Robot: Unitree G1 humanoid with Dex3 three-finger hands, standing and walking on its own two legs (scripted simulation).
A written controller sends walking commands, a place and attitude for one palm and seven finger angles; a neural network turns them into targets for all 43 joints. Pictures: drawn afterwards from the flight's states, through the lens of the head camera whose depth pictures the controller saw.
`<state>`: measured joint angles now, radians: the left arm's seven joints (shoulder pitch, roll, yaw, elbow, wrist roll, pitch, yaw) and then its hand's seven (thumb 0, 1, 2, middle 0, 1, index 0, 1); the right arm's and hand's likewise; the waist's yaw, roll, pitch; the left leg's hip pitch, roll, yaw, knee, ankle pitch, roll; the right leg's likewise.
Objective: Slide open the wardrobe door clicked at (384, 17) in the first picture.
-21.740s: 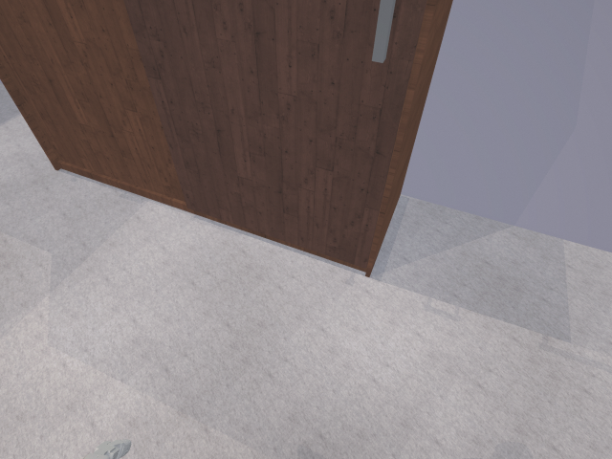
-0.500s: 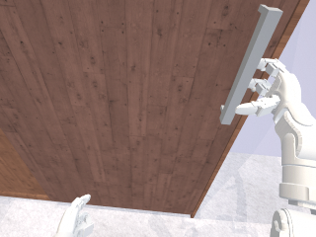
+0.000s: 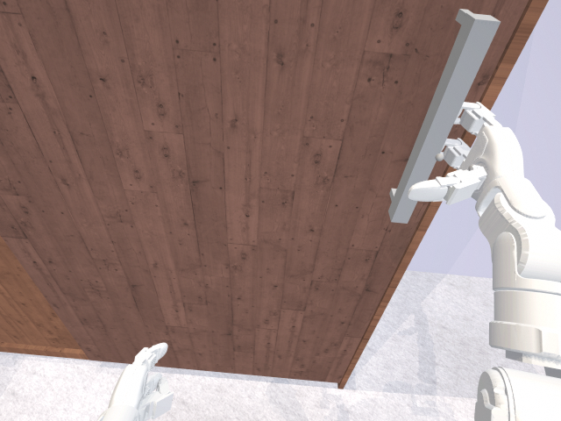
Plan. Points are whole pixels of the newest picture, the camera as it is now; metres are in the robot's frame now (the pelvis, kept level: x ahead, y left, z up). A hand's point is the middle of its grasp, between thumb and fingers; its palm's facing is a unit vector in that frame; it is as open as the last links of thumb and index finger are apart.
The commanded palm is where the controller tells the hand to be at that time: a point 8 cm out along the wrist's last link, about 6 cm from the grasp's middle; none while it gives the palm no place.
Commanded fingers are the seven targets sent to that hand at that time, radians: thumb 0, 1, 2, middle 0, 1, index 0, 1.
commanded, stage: move the hooked fingers beside the handle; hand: right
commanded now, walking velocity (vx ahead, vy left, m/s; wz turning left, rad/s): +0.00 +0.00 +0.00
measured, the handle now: (426, 130) +0.44 -0.17 +0.26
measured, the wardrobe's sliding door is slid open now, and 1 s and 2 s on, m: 0.00 0.00 0.00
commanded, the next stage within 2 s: none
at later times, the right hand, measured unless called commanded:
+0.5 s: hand (463, 171) +0.36 -0.20 +0.25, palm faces +0.07 +1.00 -0.03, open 14.0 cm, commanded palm +0.34 -0.25 +0.25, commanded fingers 0.00 0.50 -0.30 0.30 1.20 0.30 1.20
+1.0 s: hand (481, 175) +0.36 -0.22 +0.24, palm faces +0.09 +1.00 -0.04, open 14.0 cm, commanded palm +0.33 -0.27 +0.25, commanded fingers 0.00 0.50 -0.30 0.30 1.20 0.30 1.20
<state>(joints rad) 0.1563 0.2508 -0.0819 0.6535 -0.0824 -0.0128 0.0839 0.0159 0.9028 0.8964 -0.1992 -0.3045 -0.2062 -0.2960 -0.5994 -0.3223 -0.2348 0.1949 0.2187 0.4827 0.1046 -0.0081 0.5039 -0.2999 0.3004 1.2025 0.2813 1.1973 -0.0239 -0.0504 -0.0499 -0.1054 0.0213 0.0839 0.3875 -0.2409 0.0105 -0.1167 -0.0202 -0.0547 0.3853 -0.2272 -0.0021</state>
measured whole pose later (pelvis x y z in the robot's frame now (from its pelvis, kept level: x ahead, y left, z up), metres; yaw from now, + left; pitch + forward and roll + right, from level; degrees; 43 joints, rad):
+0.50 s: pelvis +0.00 +0.00 +0.00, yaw +0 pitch -3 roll +0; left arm 0.16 0.26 -0.08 0.65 -0.09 -0.01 0.09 0.02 0.90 0.90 -0.20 -0.30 -0.21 -0.30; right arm -0.53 -0.37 -0.28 0.16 0.24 0.51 0.15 -0.01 0.50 -0.30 0.30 1.20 0.30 1.20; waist -0.03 -0.05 -0.06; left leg -0.10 0.02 0.08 0.38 -0.23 0.01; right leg -0.11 -0.02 -0.05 0.38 -0.22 0.00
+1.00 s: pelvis +0.00 +0.00 +0.00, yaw +0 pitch -2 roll +0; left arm 0.20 0.27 -0.07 0.64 -0.09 -0.04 0.09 0.02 0.90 0.90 -0.20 -0.30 -0.21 -0.30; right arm -0.51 -0.42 -0.33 0.20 0.24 0.43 0.20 -0.01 0.50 -0.30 0.30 1.20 0.30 1.20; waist -0.03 -0.05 -0.05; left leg -0.11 0.02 0.08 0.37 -0.22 0.01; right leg -0.12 -0.02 -0.06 0.38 -0.22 0.00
